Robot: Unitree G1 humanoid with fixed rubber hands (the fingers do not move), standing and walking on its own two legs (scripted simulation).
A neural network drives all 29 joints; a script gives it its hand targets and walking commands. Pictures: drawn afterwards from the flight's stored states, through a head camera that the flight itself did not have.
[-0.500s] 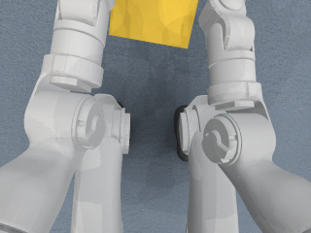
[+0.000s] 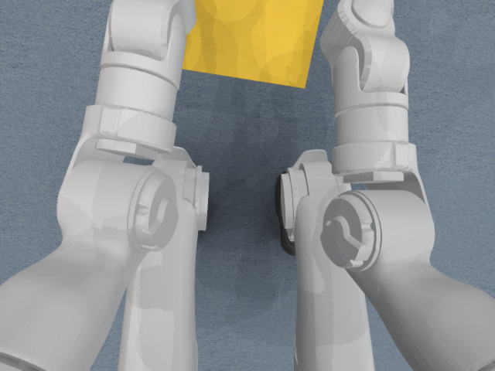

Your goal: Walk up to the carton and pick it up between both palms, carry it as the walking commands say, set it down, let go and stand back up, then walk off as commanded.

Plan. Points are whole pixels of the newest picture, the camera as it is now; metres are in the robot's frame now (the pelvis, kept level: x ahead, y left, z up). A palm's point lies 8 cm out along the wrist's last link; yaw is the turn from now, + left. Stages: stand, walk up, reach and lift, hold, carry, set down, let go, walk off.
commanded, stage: reach and lift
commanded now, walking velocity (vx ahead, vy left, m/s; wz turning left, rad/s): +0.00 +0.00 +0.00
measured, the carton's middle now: out of the picture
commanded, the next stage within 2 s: none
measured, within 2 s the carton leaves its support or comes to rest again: neither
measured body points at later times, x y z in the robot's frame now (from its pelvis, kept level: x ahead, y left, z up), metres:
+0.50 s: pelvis -0.01 +0.00 +0.04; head +0.31 +0.03 +0.35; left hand +0.55 +0.11 -0.03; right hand +0.53 -0.11 -0.03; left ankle +0.15 +0.11 -0.40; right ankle +0.15 -0.15 -0.39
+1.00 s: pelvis -0.02 +0.01 +0.09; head +0.27 +0.03 +0.42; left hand +0.52 +0.11 +0.05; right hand +0.51 -0.11 +0.04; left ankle +0.15 +0.11 -0.40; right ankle +0.15 -0.15 -0.39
